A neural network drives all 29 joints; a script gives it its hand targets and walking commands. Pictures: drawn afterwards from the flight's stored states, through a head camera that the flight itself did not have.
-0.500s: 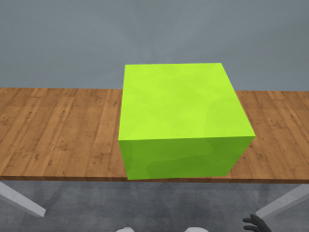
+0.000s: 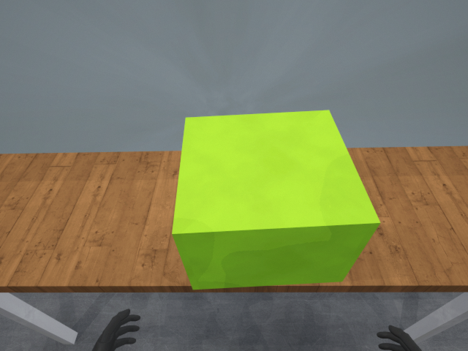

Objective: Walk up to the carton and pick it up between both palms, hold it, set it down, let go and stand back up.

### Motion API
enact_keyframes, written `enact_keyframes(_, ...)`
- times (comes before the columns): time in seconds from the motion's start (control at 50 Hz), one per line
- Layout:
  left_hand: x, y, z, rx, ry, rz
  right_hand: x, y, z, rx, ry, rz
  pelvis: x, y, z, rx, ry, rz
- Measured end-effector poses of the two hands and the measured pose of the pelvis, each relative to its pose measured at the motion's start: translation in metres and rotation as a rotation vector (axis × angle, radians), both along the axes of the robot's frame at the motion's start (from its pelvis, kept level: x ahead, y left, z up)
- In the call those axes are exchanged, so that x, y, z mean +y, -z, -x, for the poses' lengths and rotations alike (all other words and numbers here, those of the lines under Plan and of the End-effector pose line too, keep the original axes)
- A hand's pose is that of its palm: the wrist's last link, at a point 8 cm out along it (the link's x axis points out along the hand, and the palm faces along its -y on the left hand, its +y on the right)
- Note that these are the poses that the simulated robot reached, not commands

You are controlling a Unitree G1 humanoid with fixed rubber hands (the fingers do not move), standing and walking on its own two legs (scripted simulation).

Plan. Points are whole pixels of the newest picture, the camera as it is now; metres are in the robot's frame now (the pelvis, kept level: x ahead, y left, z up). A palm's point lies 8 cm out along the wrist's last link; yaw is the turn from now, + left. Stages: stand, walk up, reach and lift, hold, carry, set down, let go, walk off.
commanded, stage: walk up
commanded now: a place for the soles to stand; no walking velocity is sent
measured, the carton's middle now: (262, 198) +0.40 -0.03 +0.02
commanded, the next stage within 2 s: none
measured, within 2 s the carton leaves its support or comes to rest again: neither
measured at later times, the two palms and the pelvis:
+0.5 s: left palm out of the picture +0.10 +0.30 -0.09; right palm out of the picture +0.11 -0.26 -0.09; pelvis -0.03 +0.01 -0.01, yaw +2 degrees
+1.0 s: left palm out of the picture -0.01 +0.26 -0.09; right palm out of the picture +0.01 -0.27 -0.11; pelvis -0.09 +0.00 +0.00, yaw +1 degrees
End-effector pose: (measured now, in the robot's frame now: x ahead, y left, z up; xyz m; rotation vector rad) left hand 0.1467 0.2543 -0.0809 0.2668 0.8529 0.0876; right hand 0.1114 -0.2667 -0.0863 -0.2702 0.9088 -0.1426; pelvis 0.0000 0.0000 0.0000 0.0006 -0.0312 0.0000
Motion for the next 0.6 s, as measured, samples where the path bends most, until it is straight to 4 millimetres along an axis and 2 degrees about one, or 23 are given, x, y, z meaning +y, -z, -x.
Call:
enact_keyframes(0.22, 0.005, 0.013, 0.034, 0.087, -0.047, 0.011, 0.005, -0.003, -0.010, -0.007, -0.028, 0.000, 0.001, -0.001, 0.000, 0.004, -0.013, 0.005)
enact_keyframes(0.3, 0.009, 0.014, 0.042, 0.105, -0.060, 0.006, 0.007, -0.002, -0.012, -0.005, -0.035, -0.002, 0.002, -0.001, 0.001, 0.006, -0.016, 0.007)
enact_keyframes(0.38, 0.019, 0.014, 0.046, 0.100, -0.062, -0.022, 0.004, 0.001, -0.013, 0.004, -0.049, 0.015, 0.004, 0.003, 0.010, 0.000, -0.022, 0.008)
enact_keyframes(0.52, 0.048, 0.014, 0.052, 0.072, -0.080, -0.059, 0.004, 0.003, 0.001, 0.013, -0.041, 0.048, 0.016, 0.011, 0.030, -0.015, -0.030, 0.008)
enact_keyframes(0.6, 0.055, 0.014, 0.064, 0.071, -0.087, -0.079, 0.003, 0.004, 0.015, 0.015, -0.032, 0.060, 0.015, 0.013, 0.044, -0.016, -0.038, 0.012)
